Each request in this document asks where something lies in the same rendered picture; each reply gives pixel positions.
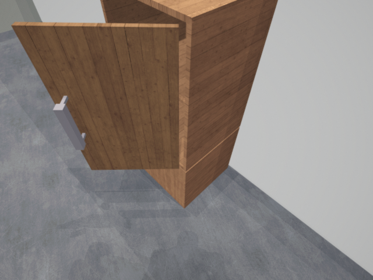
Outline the handle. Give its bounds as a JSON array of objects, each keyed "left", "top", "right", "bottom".
[{"left": 53, "top": 96, "right": 86, "bottom": 150}]

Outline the cupboard door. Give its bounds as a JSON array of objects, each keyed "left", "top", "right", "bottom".
[{"left": 11, "top": 22, "right": 179, "bottom": 170}]

